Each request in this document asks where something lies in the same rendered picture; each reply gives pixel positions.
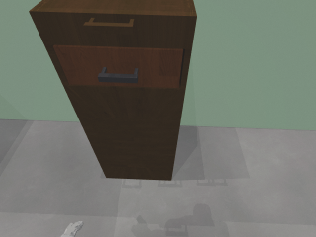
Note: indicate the robot left hand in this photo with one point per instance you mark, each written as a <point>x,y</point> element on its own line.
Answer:
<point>72,229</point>

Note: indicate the cabinet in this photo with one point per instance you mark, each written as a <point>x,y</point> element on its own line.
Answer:
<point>133,130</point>

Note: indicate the handle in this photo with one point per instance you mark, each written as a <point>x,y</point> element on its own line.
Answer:
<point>118,77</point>
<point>109,28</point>

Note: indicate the drawer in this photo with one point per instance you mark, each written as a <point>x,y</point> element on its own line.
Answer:
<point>157,67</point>

